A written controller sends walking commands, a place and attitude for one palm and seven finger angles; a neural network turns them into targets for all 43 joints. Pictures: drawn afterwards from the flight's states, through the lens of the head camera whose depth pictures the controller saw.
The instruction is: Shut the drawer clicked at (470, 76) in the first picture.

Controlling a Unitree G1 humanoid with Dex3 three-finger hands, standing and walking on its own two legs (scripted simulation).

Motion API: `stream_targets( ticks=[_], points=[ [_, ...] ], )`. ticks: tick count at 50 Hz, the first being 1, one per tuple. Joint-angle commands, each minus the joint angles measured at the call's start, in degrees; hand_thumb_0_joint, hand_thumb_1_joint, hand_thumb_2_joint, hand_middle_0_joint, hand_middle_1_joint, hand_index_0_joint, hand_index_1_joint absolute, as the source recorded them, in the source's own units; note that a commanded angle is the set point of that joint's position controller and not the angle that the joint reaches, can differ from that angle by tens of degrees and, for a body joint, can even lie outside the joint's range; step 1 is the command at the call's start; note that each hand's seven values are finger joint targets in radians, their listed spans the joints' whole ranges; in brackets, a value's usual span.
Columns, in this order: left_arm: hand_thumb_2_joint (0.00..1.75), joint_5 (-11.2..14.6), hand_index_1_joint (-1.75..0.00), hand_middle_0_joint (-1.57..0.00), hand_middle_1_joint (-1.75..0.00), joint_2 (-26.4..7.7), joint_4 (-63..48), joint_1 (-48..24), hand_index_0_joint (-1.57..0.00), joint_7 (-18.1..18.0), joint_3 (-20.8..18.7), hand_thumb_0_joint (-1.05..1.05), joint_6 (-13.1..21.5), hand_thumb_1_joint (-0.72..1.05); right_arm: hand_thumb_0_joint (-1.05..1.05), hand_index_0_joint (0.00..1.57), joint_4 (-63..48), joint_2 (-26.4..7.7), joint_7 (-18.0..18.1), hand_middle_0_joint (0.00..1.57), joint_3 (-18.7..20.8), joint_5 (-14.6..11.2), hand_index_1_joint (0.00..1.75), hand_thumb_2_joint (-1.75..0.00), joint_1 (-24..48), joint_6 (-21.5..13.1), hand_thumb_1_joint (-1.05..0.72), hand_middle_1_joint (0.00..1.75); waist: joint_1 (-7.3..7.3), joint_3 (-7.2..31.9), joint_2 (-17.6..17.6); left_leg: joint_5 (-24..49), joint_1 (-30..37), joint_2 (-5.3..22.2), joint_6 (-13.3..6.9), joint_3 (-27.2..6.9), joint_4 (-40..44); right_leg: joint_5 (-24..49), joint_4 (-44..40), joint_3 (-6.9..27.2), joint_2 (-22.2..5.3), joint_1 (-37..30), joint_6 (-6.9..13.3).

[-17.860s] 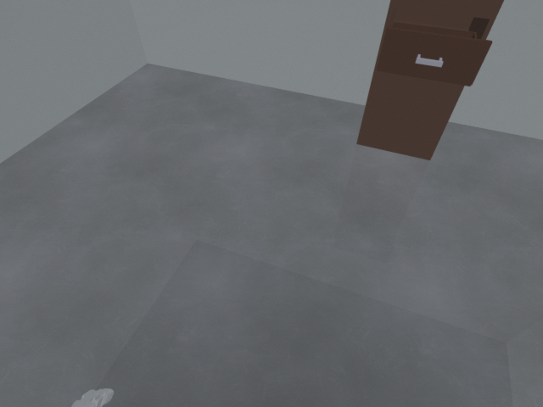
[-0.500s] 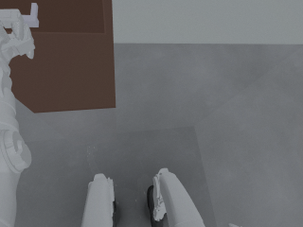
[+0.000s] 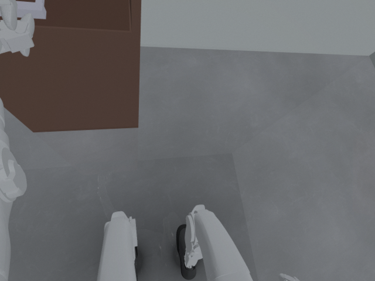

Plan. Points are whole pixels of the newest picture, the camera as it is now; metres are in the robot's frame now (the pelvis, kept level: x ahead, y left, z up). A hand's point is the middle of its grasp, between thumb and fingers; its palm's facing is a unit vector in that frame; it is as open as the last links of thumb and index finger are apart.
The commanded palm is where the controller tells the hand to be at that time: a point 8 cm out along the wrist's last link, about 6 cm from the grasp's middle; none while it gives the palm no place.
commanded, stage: pull the fist back off the drawer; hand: left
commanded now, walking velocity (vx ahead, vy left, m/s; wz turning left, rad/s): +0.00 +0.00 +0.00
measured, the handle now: (12, 0) +0.62 +0.27 +0.07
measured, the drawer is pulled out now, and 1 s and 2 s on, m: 0.00 0.00 0.00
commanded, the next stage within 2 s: draw the hand back to the body in 0.58 s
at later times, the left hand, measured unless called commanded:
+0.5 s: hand (36, 33) +0.55 +0.22 +0.07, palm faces +0.03 -1.00 -0.04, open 3.3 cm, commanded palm +0.53 +0.25 +0.07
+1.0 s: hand out of the picture +0.47 +0.23 +0.14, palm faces +0.08 -1.00 -0.05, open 3.2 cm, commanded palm +0.43 +0.27 +0.14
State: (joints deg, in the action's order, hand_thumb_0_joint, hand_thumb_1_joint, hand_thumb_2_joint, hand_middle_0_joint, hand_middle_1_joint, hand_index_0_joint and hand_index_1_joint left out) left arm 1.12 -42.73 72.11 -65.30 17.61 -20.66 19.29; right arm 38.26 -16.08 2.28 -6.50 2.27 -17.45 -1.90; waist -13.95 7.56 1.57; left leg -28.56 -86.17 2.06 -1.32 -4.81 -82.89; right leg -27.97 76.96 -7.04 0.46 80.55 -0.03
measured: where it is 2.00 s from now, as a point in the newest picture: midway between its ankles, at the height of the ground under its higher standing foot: (158, 265)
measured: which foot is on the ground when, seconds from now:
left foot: down 0.00-1.00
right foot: down 0.00-1.00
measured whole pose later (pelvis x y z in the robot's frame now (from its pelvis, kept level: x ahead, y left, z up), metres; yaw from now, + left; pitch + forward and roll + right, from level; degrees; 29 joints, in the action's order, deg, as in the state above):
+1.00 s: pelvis +0.07 -0.01 +0.09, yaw +1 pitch +22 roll -3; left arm 12.4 -22.3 32.0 -20.5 14.8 -20.5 15.3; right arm 31.9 -14.2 0.3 -1.9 -2.3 -17.3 3.0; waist -4.9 9.1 2.4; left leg -28.6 -55.0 2.5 -0.7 -0.8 -61.9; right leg -27.8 57.9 -3.1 1.1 51.8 0.0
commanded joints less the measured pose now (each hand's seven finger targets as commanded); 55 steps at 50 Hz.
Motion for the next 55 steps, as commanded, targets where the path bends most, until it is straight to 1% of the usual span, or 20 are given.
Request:
stream_targets(
  ticks=[1,3,11,13,15,17,22,24,26,28,34,37,38,39,42,44,46,48,51,55],
  points=[
    [0.90,2.5,-1.60,-1.40,-1.60,-9.7,-16.5,-35.3,-1.40,-2.5,-1.5,0.00,3.8,0.90,0.00,0.20,-1.4,-12.8,0.7,0.20,4.5,0.2,0.30,-0.90,-11.8,-0.8,-0.90,0.30,-4.70,31.6,19.1,0.8,35.2,1.0,-0.4,-5.0,12.6,1.1,-9.8,2.9,2.1,-4.5,1.8],
    [0.90,2.4,-1.60,-1.40,-1.60,-10.6,-16.6,-34.5,-1.40,-2.6,-2.8,0.00,4.1,0.90,0.00,0.20,-1.5,-12.8,0.4,0.20,4.7,0.3,0.30,-0.90,-12.2,-0.6,-0.90,0.30,-4.26,32.6,18.9,2.5,35.7,0.9,-0.3,-5.0,12.3,1.8,-9.6,2.8,2.1,-5.1,1.9],
    [0.90,2.3,-1.60,-1.40,-1.60,-7.9,-17.9,-29.4,-1.40,-2.5,-2.6,0.00,4.0,0.90,0.00,0.20,-2.2,-12.3,-0.7,0.20,5.3,0.4,0.30,-0.90,-12.1,0.4,-0.90,0.30,-2.72,31.0,17.7,2.0,36.5,0.9,-0.2,-5.1,13.8,1.6,-10.4,2.7,2.1,-6.1,2.0],
    [0.90,2.4,-1.60,-1.40,-1.60,-7.8,-18.8,-25.9,-1.40,-2.4,-3.5,0.00,4.5,0.90,0.00,0.20,-2.7,-12.2,-1.1,0.20,5.4,0.4,0.30,-0.90,-12.0,0.7,-0.90,0.30,-1.22,32.9,18.8,4.2,38.4,0.9,0.1,-5.1,14.2,2.4,-10.3,2.6,2.1,-7.1,2.2],
    [0.90,2.7,-1.60,-1.40,-1.60,-6.6,-19.5,-24.7,-1.40,-2.4,-3.1,0.00,4.6,0.90,0.00,0.20,-2.7,-11.9,-1.2,0.20,5.7,0.2,0.30,-0.90,-11.8,1.0,-0.90,0.30,-1.35,31.8,16.9,4.2,38.1,1.0,-0.1,-4.8,14.4,2.7,-10.9,2.8,2.1,-7.8,2.0],
    [0.90,2.8,-1.60,-1.40,-1.60,-8.1,-21.4,-21.1,-1.40,-2.4,-5.0,0.00,5.4,0.90,0.00,0.20,-3.2,-11.7,-1.5,0.20,5.9,0.2,0.30,-0.90,-12.0,1.3,-0.90,0.30,0.51,33.9,16.9,7.6,39.1,0.8,0.0,-4.1,14.4,3.9,-10.9,3.0,2.1,-10.6,2.2],
    [0.90,4.0,-1.60,-1.40,-1.60,-6.3,-24.8,-11.2,-1.40,-2.3,-6.4,0.00,6.8,0.90,0.00,0.20,-4.3,-10.8,-2.2,0.20,6.5,-0.2,0.30,-0.90,-11.2,2.4,-0.90,0.30,2.94,35.0,14.3,13.9,40.5,0.7,0.0,-2.4,14.6,7.2,-12.3,3.5,2.4,-16.0,2.1],
    [0.90,4.2,-1.60,-1.40,-1.60,-5.6,-23.0,-6.0,-1.40,-2.2,-6.9,0.00,6.5,0.90,0.00,0.20,-4.5,-10.4,-2.4,0.20,6.6,-0.6,0.30,-0.90,-10.7,3.1,-0.90,0.30,3.63,32.3,11.6,14.5,38.5,0.7,0.0,-1.5,14.8,7.8,-12.7,3.5,2.3,-17.7,1.9],
    [0.90,4.3,-1.60,-1.40,-1.60,-3.7,-21.3,-5.9,-1.40,-2.4,-5.7,0.00,6.1,0.90,0.00,0.20,-4.6,-10.1,-2.3,0.20,6.7,-0.9,0.30,-0.90,-10.4,3.6,-0.90,0.30,2.31,27.7,8.1,12.3,34.5,0.6,-0.6,-0.5,14.7,7.3,-13.5,4.0,2.3,-18.6,1.4],
    [0.90,4.0,-1.60,-1.40,-1.60,-4.9,-19.7,-5.8,-1.40,-2.8,-6.8,0.00,6.4,0.90,0.00,0.20,-4.8,-10.1,-2.1,0.20,6.6,-0.9,0.30,-0.90,-10.3,3.9,-0.90,0.30,2.53,26.2,7.5,12.4,32.4,0.5,-0.8,0.0,14.4,7.7,-13.1,4.2,2.3,-19.2,1.4],
    [0.90,4.3,-1.60,-1.40,-1.60,-4.2,-23.3,-5.6,-1.40,-2.2,-7.0,0.00,9.7,0.90,0.00,0.20,-5.1,-9.8,-2.3,0.20,7.4,-0.6,0.30,-0.90,-10.0,4.5,-0.90,0.30,3.24,31.2,9.7,20.8,37.8,0.5,-0.3,0.1,13.0,13.9,-11.5,4.4,2.1,-19.8,1.5],
    [0.90,6.4,-1.60,-1.40,-1.60,-5.0,-36.8,4.3,-1.40,-1.2,-8.9,0.00,9.7,0.90,0.00,0.20,-8.2,-9.8,-2.7,0.20,8.5,-1.4,0.30,-0.90,-9.6,5.0,-0.90,0.30,7.98,43.7,13.8,32.1,49.3,0.2,0.4,0.3,15.7,21.8,-12.6,4.7,2.1,-28.2,1.8],
    [0.90,7.3,-1.60,-1.40,-1.60,-3.2,-41.0,8.9,-1.40,-0.8,-7.8,0.00,8.6,0.90,0.00,0.20,-9.2,-9.4,-2.9,0.20,8.7,-2.0,0.30,-0.90,-9.2,5.1,-0.90,0.30,9.08,45.9,15.1,36.3,53.3,0.2,0.9,0.0,17.0,23.8,-13.8,4.5,2.1,-30.4,1.7],
    [0.90,8.4,-1.60,-1.40,-1.60,-2.4,-44.9,12.3,-1.40,-0.6,-7.5,0.00,7.2,0.90,0.00,0.20,-9.9,-9.3,-3.0,0.20,8.9,-2.4,0.30,-0.90,-8.9,5.2,-0.90,0.30,9.33,46.6,13.3,38.0,54.8,0.2,0.8,0.1,18.1,25.9,-15.3,4.4,2.3,-33.1,1.4],
    [0.90,10.9,-1.60,-1.40,-1.60,0.4,-49.6,23.1,-1.40,-0.7,-6.7,0.00,2.0,0.90,0.00,0.20,-11.3,-8.5,-2.5,0.20,8.9,-3.9,0.30,-0.90,-7.9,4.8,-0.90,0.30,9.39,40.6,6.1,36.3,51.5,-0.2,-0.3,1.3,21.5,29.8,-19.1,4.4,2.5,-40.7,0.7],
    [0.90,12.4,-1.60,-1.40,-1.60,3.5,-50.5,25.5,-1.40,-1.6,-5.3,0.00,-0.4,0.90,0.00,0.20,-11.3,-7.9,-1.8,0.20,8.8,-4.6,0.30,-0.90,-6.4,4.3,-0.90,0.30,8.38,32.2,3.0,29.9,47.9,-0.4,-0.8,2.9,23.6,28.6,-21.7,4.4,2.4,-41.8,0.2],
    [0.90,13.0,-1.60,-1.40,-1.60,6.0,-53.5,25.7,-1.40,-2.9,-3.6,0.00,-0.7,0.90,0.00,0.20,-11.4,-7.6,-1.2,0.20,8.7,-4.7,0.30,-0.90,-5.5,3.4,-0.90,0.30,7.84,28.4,2.5,26.6,48.1,-0.7,-0.9,3.4,25.7,26.8,-23.5,4.4,2.4,-42.9,0.1],
    [0.90,13.2,-1.60,-1.40,-1.60,8.9,-55.5,28.4,-1.40,-3.9,-1.4,0.00,0.1,0.90,0.00,0.20,-11.3,-7.2,-0.8,0.20,8.7,-4.7,0.30,-0.90,-5.0,2.5,-0.90,0.30,7.71,25.4,4.7,27.3,51.7,-0.8,-0.5,3.6,27.3,26.1,-25.1,4.2,2.4,-42.4,0.4],
    [0.90,13.1,-1.60,-1.40,-1.60,11.2,-53.7,33.4,-1.40,-3.3,1.0,0.00,0.7,0.90,0.00,0.20,-11.3,-7.1,-0.6,0.20,8.3,-4.7,0.30,-0.90,-3.8,1.7,-0.90,0.30,7.64,18.8,3.7,23.4,51.4,-1.0,-0.5,4.0,29.8,23.7,-27.5,4.1,2.4,-43.6,0.6],
    [0.90,13.7,-1.60,-1.40,-1.60,11.5,-56.7,40.0,-1.40,-1.0,2.3,0.00,-0.2,0.90,0.00,0.20,-13.4,-7.1,-0.5,0.20,8.2,-5.3,0.30,-0.90,-1.5,1.1,-0.90,0.30,9.38,17.1,5.7,25.2,55.9,-0.9,-0.1,3.5,33.2,23.8,-29.5,3.7,2.1,-46.7,1.2]
  ],
)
